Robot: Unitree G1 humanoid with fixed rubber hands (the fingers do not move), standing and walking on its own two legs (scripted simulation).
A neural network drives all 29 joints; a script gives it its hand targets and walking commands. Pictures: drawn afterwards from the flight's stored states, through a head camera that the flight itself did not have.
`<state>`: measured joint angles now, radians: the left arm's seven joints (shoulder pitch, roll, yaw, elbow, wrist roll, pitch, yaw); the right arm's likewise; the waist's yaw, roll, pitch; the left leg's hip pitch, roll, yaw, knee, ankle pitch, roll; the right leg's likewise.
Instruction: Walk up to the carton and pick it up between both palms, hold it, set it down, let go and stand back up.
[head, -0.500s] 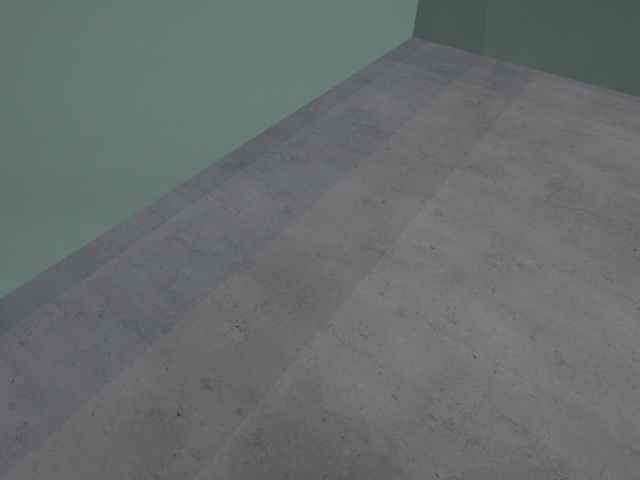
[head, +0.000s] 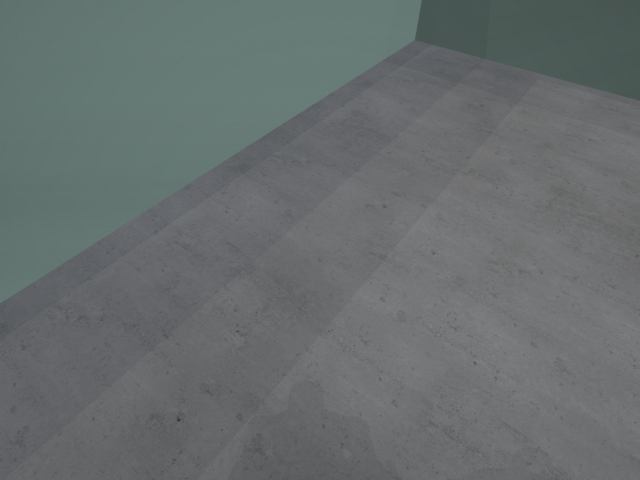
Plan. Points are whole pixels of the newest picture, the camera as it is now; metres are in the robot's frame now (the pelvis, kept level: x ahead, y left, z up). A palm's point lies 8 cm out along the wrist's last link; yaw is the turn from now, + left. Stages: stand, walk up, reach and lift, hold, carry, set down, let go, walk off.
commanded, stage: stand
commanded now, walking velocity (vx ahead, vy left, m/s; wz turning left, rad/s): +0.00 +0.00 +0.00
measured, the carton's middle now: out of the picture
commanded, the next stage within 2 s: none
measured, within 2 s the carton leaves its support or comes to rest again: neither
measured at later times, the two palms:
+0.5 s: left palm out of the picture -0.02 +0.19 -0.15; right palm out of the picture -0.02 -0.20 -0.15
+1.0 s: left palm out of the picture -0.03 +0.18 -0.14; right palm out of the picture -0.03 -0.20 -0.15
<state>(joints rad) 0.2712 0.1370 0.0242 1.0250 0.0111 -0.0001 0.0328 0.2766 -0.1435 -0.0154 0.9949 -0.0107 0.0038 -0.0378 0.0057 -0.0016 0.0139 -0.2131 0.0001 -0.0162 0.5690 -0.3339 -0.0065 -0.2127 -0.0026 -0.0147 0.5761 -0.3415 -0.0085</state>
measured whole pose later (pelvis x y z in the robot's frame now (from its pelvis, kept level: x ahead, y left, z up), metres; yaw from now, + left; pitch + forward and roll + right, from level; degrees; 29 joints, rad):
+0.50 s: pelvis +0.00 +0.00 +0.01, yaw +0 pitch -3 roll +0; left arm 0.28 0.10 0.01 1.18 0.01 0.00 0.04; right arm 0.28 -0.10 0.00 1.15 -0.01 0.01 -0.05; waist 0.01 0.00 0.05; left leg -0.14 0.01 -0.02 0.49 -0.30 -0.02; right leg -0.14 0.01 -0.01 0.51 -0.31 -0.01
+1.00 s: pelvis +0.00 -0.01 +0.01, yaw +0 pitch -3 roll +0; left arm 0.28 0.09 0.00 1.20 0.01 -0.01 0.04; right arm 0.29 -0.09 0.00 1.19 -0.01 0.01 -0.05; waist 0.00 0.00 0.05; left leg -0.13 0.02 -0.02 0.47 -0.29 -0.03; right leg -0.13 0.02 -0.02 0.48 -0.29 -0.03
